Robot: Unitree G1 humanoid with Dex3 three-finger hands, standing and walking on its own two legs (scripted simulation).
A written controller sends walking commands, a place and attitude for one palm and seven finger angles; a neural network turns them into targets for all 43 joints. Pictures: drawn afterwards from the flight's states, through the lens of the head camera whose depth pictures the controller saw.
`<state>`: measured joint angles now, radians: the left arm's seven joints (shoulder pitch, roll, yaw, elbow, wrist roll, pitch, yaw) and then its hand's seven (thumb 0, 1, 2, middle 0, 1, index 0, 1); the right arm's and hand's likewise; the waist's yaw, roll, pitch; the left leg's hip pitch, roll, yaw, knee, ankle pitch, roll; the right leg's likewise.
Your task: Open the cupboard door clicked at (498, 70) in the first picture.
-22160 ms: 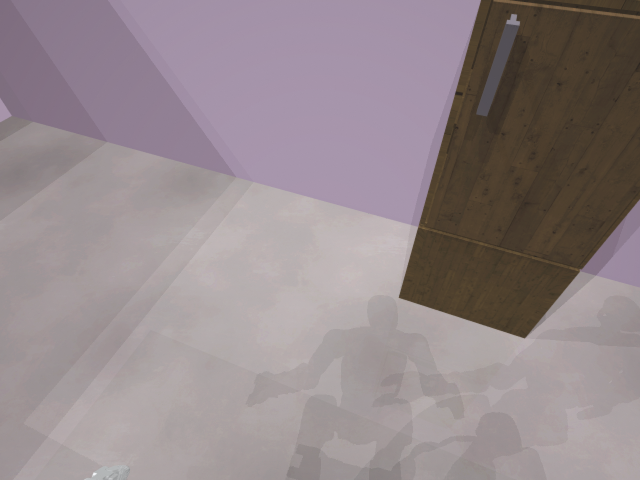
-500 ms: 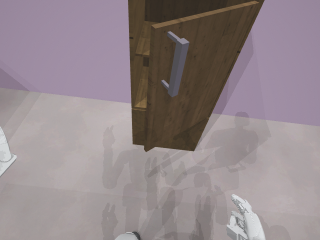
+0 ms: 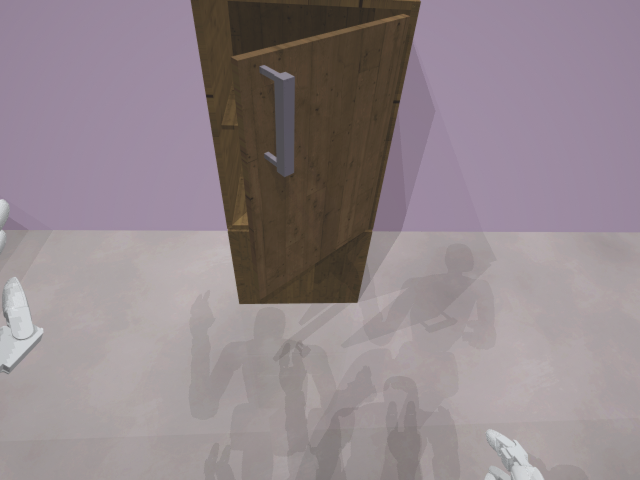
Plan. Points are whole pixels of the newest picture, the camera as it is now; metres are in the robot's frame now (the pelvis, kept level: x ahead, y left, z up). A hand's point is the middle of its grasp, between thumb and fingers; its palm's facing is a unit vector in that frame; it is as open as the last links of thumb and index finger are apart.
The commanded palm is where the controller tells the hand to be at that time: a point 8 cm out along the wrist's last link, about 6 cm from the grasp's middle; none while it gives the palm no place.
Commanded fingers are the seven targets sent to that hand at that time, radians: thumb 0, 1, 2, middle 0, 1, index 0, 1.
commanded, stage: stop stepping back and stand still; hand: left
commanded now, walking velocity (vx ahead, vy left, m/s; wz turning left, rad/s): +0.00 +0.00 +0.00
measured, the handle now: (276, 123) +0.62 +0.09 +0.15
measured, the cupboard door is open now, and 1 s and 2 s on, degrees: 40 40 40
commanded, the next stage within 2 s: let the arm hang, fingers relaxed in 0.74 s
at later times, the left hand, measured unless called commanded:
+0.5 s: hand out of the picture +0.15 +0.27 +0.17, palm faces +0.41 -0.78 -0.47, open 7.4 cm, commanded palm +0.09 +0.31 +0.19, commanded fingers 0.00 0.90 0.90 -0.20 -0.30 -0.20 -0.30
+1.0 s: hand out of the picture +0.13 +0.28 -0.05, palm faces +0.08 -0.89 -0.44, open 7.4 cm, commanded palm none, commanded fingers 0.00 0.90 0.90 -0.20 -0.30 -0.20 -0.30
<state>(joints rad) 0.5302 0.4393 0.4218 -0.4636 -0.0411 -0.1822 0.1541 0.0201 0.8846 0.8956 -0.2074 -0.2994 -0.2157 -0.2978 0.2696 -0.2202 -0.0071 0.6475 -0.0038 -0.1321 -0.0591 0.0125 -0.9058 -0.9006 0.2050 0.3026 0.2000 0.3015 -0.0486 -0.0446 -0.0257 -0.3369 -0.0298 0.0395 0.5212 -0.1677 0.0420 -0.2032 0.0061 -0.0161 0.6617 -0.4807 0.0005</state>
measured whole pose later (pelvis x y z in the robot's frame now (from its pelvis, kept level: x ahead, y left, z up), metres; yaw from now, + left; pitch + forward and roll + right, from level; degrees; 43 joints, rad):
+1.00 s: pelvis -0.06 +0.02 +0.00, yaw +2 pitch +0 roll -1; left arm 0.22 0.35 0.09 0.43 0.04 0.01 0.01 0.01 0.90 0.90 -0.20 -0.30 -0.20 -0.30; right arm 0.12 -0.30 0.00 0.85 -0.02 -0.05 0.02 0.01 -0.90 -0.90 0.21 0.30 0.20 0.30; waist -0.01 0.07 0.01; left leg -0.37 -0.01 -0.03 0.56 -0.20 0.02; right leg -0.29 -0.03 -0.07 0.56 -0.27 0.00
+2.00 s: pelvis -0.02 +0.00 +0.01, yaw +3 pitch -2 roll +0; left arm 0.12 0.24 0.02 1.11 0.01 -0.01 0.01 0.01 0.90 0.90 -0.20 -0.30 -0.21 -0.30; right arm 0.13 -0.27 -0.01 1.12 -0.02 0.00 -0.02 0.00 -0.91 -0.90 0.20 0.30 0.20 0.30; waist -0.01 0.02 0.06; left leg -0.18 0.01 -0.05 0.38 -0.16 -0.03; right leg -0.10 0.00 -0.10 0.37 -0.24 -0.03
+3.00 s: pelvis -0.01 +0.00 +0.00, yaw -4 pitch +0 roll +0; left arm 0.20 0.21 0.05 1.05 0.02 0.05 0.01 0.01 0.90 0.90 -0.20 -0.30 -0.21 -0.30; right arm 0.16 -0.21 -0.03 1.04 -0.02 0.03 -0.04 0.00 -0.91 -0.90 0.21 0.30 0.20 0.30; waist 0.01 0.01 0.09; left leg -0.23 0.06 0.06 0.52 -0.28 -0.03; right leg -0.20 0.04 0.02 0.53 -0.32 -0.03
